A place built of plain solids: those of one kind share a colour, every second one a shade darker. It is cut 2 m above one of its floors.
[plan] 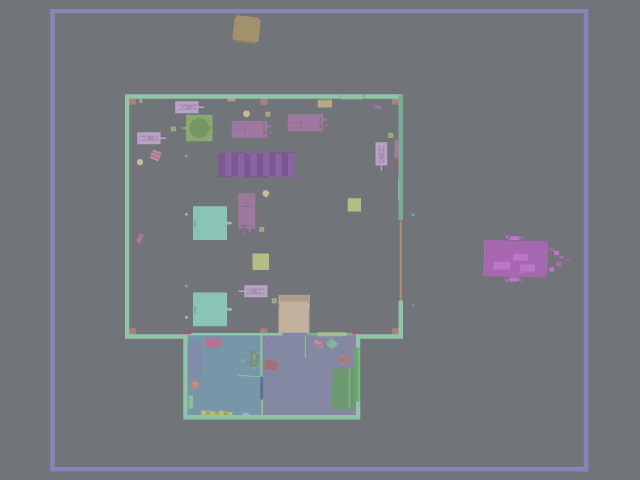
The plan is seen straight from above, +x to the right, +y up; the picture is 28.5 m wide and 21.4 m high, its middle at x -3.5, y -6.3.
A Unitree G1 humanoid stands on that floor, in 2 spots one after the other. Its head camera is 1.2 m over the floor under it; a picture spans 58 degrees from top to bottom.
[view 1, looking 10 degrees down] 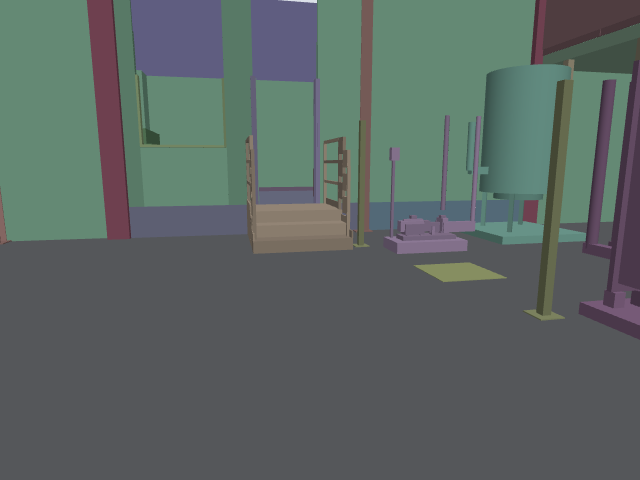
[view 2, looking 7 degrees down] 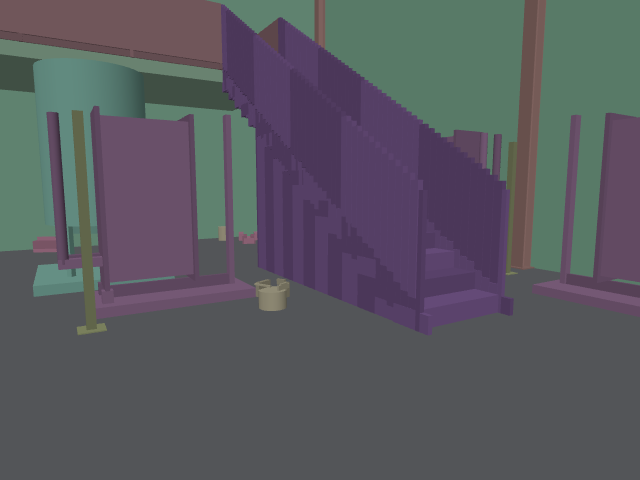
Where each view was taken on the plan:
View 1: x -3.64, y -2.95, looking -102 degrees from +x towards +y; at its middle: door_landing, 6.01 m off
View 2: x -2.05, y -6.00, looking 149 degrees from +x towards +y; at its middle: stair_openriser_railpanel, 4.91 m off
